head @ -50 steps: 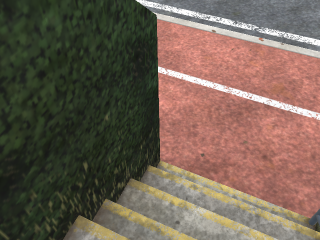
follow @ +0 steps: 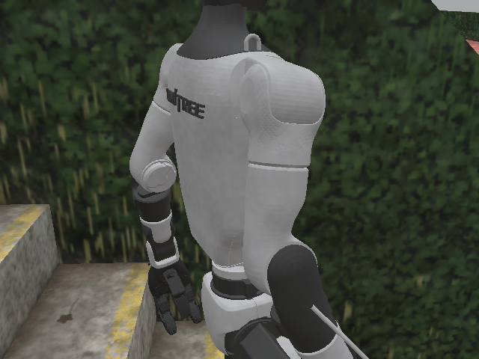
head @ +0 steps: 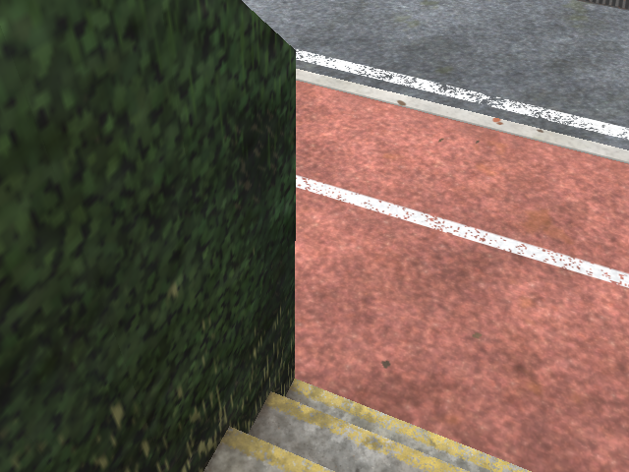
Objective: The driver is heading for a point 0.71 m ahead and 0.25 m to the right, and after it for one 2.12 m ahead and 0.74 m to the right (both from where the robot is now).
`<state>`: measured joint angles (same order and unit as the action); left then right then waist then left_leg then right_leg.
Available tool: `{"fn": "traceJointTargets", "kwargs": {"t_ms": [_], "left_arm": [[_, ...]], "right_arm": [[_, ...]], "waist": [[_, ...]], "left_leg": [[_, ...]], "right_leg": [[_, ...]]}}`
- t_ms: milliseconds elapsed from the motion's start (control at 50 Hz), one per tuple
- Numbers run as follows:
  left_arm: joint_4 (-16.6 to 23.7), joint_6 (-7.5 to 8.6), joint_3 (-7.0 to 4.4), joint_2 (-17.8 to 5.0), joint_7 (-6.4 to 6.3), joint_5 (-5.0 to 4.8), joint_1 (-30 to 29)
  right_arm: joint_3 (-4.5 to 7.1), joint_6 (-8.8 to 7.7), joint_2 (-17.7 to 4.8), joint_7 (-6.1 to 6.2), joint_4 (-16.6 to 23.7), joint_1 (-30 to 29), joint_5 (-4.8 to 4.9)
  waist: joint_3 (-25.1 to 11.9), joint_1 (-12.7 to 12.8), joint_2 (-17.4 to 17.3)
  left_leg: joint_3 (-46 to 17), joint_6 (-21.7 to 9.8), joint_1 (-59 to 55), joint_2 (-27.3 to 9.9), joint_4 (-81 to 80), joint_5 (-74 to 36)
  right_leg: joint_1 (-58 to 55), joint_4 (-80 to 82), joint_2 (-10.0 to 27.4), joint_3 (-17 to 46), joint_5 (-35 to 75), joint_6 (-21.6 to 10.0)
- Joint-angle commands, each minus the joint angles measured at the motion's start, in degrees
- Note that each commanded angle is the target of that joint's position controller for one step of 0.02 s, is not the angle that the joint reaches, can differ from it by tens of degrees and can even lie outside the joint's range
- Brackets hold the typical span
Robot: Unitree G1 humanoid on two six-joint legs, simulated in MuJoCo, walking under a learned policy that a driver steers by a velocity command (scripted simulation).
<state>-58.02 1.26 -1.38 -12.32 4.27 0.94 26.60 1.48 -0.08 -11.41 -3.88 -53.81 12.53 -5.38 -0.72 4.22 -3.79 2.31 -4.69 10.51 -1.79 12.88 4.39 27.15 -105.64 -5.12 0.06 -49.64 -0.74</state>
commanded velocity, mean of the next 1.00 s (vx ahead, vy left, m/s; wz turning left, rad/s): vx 0.24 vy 0.00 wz -0.43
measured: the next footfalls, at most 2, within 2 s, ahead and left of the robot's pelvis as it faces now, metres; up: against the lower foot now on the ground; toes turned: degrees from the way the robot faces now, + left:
right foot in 0.66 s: +0.05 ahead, -0.24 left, +0.00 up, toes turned -24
left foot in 1.04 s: +0.30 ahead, -0.16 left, -0.20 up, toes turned -27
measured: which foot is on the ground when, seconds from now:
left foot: down 0.00-0.66, up 0.68-1.00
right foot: up 0.00-0.64, down 0.66-1.00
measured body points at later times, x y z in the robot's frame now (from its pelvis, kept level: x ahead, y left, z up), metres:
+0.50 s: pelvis +0.06 -0.04 -0.03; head +0.07 -0.03 +0.42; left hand +0.16 +0.18 -0.18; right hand -0.10 -0.20 -0.17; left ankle +0.07 +0.06 -0.75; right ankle +0.06 -0.22 -0.62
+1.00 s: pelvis +0.19 -0.19 -0.15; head +0.19 -0.18 +0.30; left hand +0.25 +0.03 -0.31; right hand +0.24 -0.46 -0.26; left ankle +0.28 -0.14 -0.86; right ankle +0.02 -0.22 -0.75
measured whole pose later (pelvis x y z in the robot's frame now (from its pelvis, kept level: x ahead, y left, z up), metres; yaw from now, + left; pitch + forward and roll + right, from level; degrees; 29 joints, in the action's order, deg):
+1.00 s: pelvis +0.19 -0.19 -0.15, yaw -28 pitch +2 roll -3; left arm -55.9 7.6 1.3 -10.4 2.4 5.3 27.6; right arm -0.7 -5.2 -12.8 -5.5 -47.4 8.7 -7.3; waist -3.8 5.2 -1.7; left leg 2.8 -0.7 29.4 -2.1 43.6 -4.5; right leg 22.7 -75.9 -6.6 0.0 -51.1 -4.3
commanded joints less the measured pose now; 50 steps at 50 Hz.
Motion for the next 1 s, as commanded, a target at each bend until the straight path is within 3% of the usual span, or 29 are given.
{"fn": "traceJointTargets", "kwargs": {"t_ms": [20,40,60,80,120,200,260,300,340,360,420,460,500,540,580,600,620,660,680,700,720,740,760,800,840,900,920,960,1000], "left_arm": [[7.63,2.05,1.27,0.54,3.33,-2.35,7.17],[6.60,3.18,1.60,-0.41,2.45,-3.48,6.68],[5.08,2.74,2.98,0.74,0.44,-3.07,8.80],[5.16,2.59,2.43,-0.52,-0.22,-2.88,10.96],[3.34,2.19,0.40,-4.20,-0.32,0.12,10.82],[9.31,2.59,-1.45,-4.91,-3.17,0.85,-1.35],[9.71,1.35,0.65,0.90,-5.73,3.30,-0.99],[10.93,1.09,1.19,1.63,-6.60,2.31,-3.66],[7.71,0.82,1.29,0.55,-4.60,3.16,1.30],[6.14,0.59,1.53,-0.28,-3.14,4.07,4.09],[7.84,0.66,1.35,-0.57,-1.48,2.95,-2.00],[6.36,1.02,1.33,-0.77,-0.72,3.76,-0.44],[9.31,1.00,1.62,-0.47,-1.16,3.85,-8.55],[6.98,1.79,-0.06,-2.33,-0.51,4.36,-4.15],[9.55,2.36,-1.48,-4.22,-1.50,5.36,-13.52],[11.24,2.82,-2.11,-3.65,-2.54,5.27,-19.65],[8.59,3.51,-1.84,-0.87,-3.00,5.49,-10.98],[7.34,6.02,-5.22,-6.85,-4.42,2.45,-5.52],[1.65,8.25,-7.54,-11.56,-6.19,4.58,7.24],[-3.80,10.46,-7.50,-15.88,-6.69,5.70,24.83],[-8.13,11.88,-6.89,-14.13,-2.88,6.02,36.59],[-6.06,11.32,-5.58,-9.60,-1.05,4.31,26.97],[-2.39,10.19,-4.32,-7.40,0.55,2.19,14.67],[2.32,5.97,-1.86,-2.18,1.09,3.02,-3.10],[7.58,5.10,1.89,6.18,-1.16,4.09,-9.62],[8.72,7.26,1.21,-4.59,-3.58,5.17,-11.04],[8.62,8.23,0.91,-7.64,-3.29,6.12,-12.73],[8.04,8.31,0.36,-10.58,-2.23,5.28,-9.16],[6.67,6.39,0.31,-10.47,-1.66,3.10,-2.13]], "right_arm": [[0.16,-1.09,-11.19,-4.24,1.60,0.81,0.27],[-1.61,-2.79,-8.02,-3.36,1.99,-2.04,1.06],[-3.88,-4.42,-0.78,-2.21,-0.61,2.96,-1.74],[-4.70,-5.75,1.79,-1.15,-3.45,8.85,-1.18],[-4.19,-8.53,-2.44,2.00,-4.12,8.72,1.96],[-1.63,-8.02,-10.28,4.29,-4.10,12.06,1.21],[-0.66,-7.63,-7.16,5.37,-8.18,24.12,-3.38],[-1.27,-6.73,-1.58,5.80,-8.08,24.92,-1.65],[-1.82,-7.06,-0.34,5.11,-6.23,21.33,-1.04],[-1.84,-7.39,-1.15,4.61,-6.58,21.67,-2.66],[-1.96,-7.78,-1.69,4.84,-6.75,21.36,-1.43],[-2.56,-8.09,-1.44,5.75,-10.19,26.37,-2.87],[-2.46,-8.23,-0.14,6.17,-10.09,24.72,-0.20],[-2.44,-8.37,-2.29,5.18,-10.58,23.49,-3.21],[-0.71,-9.08,-5.55,5.24,-7.12,16.10,1.40],[0.46,-8.74,-8.23,5.48,-7.71,18.46,1.36],[0.89,-8.36,-9.77,5.12,-6.36,15.82,-3.49],[3.96,-7.99,-13.53,4.97,-2.45,5.57,0.79],[4.17,-7.76,-10.15,4.31,-0.81,7.39,-1.40],[1.97,-8.26,-2.16,2.77,5.47,5.34,-2.16],[-0.19,-9.06,3.01,2.28,12.29,-5.88,2.34],[-0.55,-8.98,2.40,2.42,14.48,-13.24,4.42],[0.11,-8.86,-1.13,2.96,11.99,-9.66,4.20],[-0.11,-7.18,-2.67,3.39,5.17,4.07,0.20],[-1.45,-6.37,-1.35,0.65,-0.19,13.83,-4.01],[-1.97,-5.95,-0.59,-1.76,3.52,6.24,0.04],[-1.62,-5.19,-3.37,-2.56,3.73,9.32,-1.28],[0.24,-4.63,-10.01,-2.06,4.41,10.64,-4.06],[0.53,-3.64,-11.04,-1.10,6.49,-2.48,-0.71]], "waist": [[-6.79,1.61,-7.28],[-4.69,1.78,3.77],[4.15,0.57,6.43],[6.77,1.35,3.42],[5.01,0.19,2.21],[2.67,-4.96,-0.85],[3.28,-7.53,-0.89],[1.02,-8.25,2.56],[0.87,-4.67,0.01],[1.70,-3.55,-2.02],[3.02,-6.79,0.89],[2.29,-6.97,-2.59],[4.17,-10.13,0.36],[3.06,-5.77,-4.22],[4.64,-7.50,-1.17],[5.32,-9.77,-3.33],[2.55,-5.12,-6.81],[0.75,0.25,3.38],[-4.30,3.45,19.30],[-13.83,4.51,25.63],[-3.97,11.73,11.49],[6.76,10.18,7.44],[7.61,4.23,7.60],[5.65,-6.38,5.48],[4.26,-8.03,3.27],[1.20,-7.07,3.72],[2.22,-10.13,4.45],[5.71,-9.91,2.70],[5.56,-1.24,7.31]], "left_leg": [[-21.99,-9.12,-13.07,-23.37,9.82,-20.29],[-12.83,-4.95,-0.50,-20.59,6.73,-0.76],[-12.05,-6.79,12.59,-21.18,5.62,-0.46],[-11.67,-4.53,16.98,-18.07,5.26,-3.47],[-7.44,-0.85,23.61,-11.54,6.75,13.94],[-19.41,-5.73,9.11,-19.55,2.19,26.25],[-20.91,-14.95,-1.69,-25.34,5.62,5.45],[-17.05,-16.77,-5.69,-23.54,8.18,-2.94],[-10.53,-12.17,3.39,-19.10,7.02,9.19],[-10.09,-10.29,6.85,-18.11,7.79,12.13],[-7.27,-8.08,6.26,-19.65,4.25,25.89],[-4.93,-6.47,6.69,-20.87,8.14,22.45],[-3.25,-4.59,-0.30,-22.72,6.27,30.24],[1.41,-3.13,16.23,-22.05,8.81,23.04],[6.87,0.60,9.78,-19.70,9.56,33.08],[5.10,0.05,12.66,-21.19,8.10,32.79],[4.97,0.79,22.45,-24.15,11.27,24.58],[9.26,0.61,11.27,-19.20,28.78,22.69],[11.75,1.61,22.33,-10.27,54.25,28.44],[6.15,2.11,43.55,1.23,70.65,38.94],[-8.57,-0.43,61.22,7.74,65.89,37.83],[-11.44,-0.62,67.97,3.06,62.81,35.85],[-10.76,0.65,66.72,-0.33,64.51,30.56],[-8.43,-0.10,46.30,-4.00,61.27,14.07],[-6.83,-0.09,27.96,-3.74,49.60,-14.25],[2.24,5.10,-7.28,-0.67,40.61,-36.34],[2.05,5.89,-14.16,0.60,49.42,-33.60],[3.36,6.28,-4.59,1.79,45.88,-8.97],[-4.57,1.29,16.89,-4.09,6.31,1.02]], "right_leg": [[28.36,-6.40,6.34,6.05,8.12,5.10],[24.75,-4.53,8.06,5.85,22.91,6.70],[24.66,3.17,13.36,10.66,37.48,8.33],[22.33,7.23,14.08,9.17,38.79,9.21],[17.82,19.97,12.29,6.90,52.34,10.50],[25.91,35.53,12.20,7.63,48.37,9.49],[41.90,16.46,8.96,13.16,42.47,3.64],[45.29,26.01,10.22,12.46,44.21,3.24],[36.44,21.12,11.85,6.59,44.67,2.62],[34.48,13.19,10.60,5.72,45.30,1.55],[34.84,29.92,13.14,3.76,44.44,0.62],[31.95,15.78,12.08,2.60,43.00,-0.94],[35.84,40.86,15.81,2.86,43.76,-2.04],[15.14,17.27,10.88,-2.08,39.21,-3.99],[14.25,49.45,12.15,-2.78,29.45,-4.34],[6.69,52.31,9.17,-8.71,24.03,-3.95],[-9.81,37.16,6.59,-7.94,33.34,-4.55],[-11.93,74.23,2.50,-11.16,32.23,-3.47],[-30.09,74.29,2.11,-3.90,57.15,-3.84],[-51.59,71.51,13.56,19.22,76.08,-14.24],[-53.33,77.25,23.03,38.49,64.05,-19.27],[-42.44,77.30,26.29,42.38,47.29,-20.67],[-34.88,73.08,24.93,38.91,43.54,-21.05],[-5.31,67.00,18.68,23.33,40.91,-16.99],[15.99,61.57,9.62,9.20,29.78,-13.28],[39.37,57.79,2.04,0.21,13.27,-9.05],[43.55,53.68,2.90,4.55,12.79,-9.59],[29.93,44.74,7.86,11.44,18.86,-10.87],[-7.50,39.27,12.69,25.74,25.26,-13.62]]}}
Keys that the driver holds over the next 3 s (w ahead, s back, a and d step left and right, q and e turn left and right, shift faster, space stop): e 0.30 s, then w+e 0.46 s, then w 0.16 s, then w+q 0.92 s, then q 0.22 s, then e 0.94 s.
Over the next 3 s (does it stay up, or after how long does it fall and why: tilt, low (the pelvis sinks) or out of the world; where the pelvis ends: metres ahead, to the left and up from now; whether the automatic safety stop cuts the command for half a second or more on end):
stays up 1.06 -0.52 -0.97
